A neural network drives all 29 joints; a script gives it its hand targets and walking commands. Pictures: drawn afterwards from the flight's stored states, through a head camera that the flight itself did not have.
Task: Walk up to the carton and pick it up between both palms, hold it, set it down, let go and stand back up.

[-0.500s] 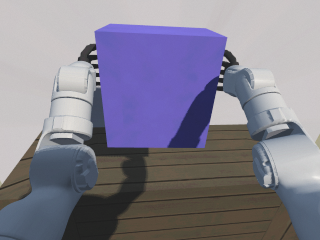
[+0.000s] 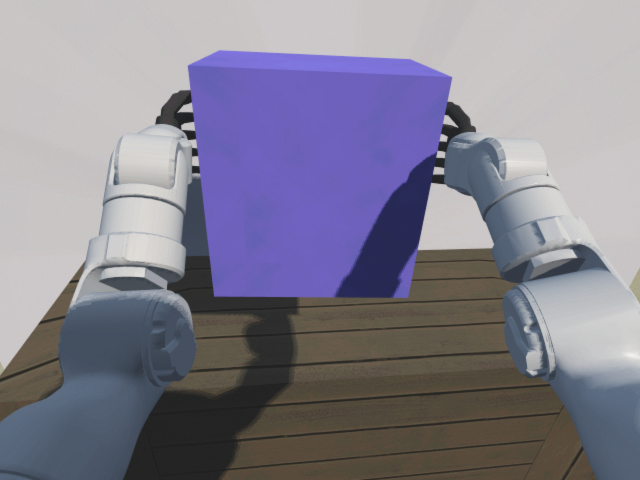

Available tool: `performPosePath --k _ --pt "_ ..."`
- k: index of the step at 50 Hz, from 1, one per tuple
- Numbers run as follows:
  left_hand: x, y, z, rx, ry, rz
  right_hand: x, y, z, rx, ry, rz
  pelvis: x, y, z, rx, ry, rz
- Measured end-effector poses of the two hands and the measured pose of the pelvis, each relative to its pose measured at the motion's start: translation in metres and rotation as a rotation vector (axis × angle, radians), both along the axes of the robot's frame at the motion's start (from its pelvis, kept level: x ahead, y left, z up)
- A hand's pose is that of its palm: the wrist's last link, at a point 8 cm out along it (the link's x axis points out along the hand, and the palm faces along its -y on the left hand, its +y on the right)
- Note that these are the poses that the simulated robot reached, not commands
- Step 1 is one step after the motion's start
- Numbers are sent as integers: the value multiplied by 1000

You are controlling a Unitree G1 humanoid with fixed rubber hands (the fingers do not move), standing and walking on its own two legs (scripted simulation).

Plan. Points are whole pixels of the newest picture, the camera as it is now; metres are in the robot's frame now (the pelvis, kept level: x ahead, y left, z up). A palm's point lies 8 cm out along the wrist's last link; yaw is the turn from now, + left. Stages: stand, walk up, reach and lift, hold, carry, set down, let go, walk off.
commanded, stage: hold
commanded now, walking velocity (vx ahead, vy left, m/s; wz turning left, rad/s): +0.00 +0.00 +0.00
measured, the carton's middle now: (314, 175) +0.40 +0.01 +0.29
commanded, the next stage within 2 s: set down in 0.62 s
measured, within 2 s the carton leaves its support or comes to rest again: neither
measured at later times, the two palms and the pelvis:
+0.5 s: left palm (172, 152) +0.37 +0.17 +0.33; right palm (461, 160) +0.36 -0.16 +0.33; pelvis +0.00 +0.00 +0.00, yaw +0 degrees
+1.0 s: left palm (142, 123) +0.37 +0.20 +0.36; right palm (442, 129) +0.37 -0.13 +0.36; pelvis +0.00 +0.00 +0.00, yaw +1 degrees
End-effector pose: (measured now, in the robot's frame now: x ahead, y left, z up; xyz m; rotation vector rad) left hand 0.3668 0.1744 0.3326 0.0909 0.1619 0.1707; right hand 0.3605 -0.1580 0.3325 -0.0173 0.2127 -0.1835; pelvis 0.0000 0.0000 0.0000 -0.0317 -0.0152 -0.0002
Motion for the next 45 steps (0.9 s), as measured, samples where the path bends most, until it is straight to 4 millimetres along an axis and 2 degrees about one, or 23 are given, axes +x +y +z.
performPosePath --k 27,36,45 --pt "-2 -2 -4 -10 5 -9 -4 -2 -1 -2 3 -11 -3 1 0 -1 0 -7" --pt "-4 5 2 -25 -4 2 -4 5 6 -10 -6 -1 -4 2 0 -1 7 -5" --pt "-2 20 27 -48 -98 -6 0 19 31 12 -104 -1 -2 1 0 4 -21 12"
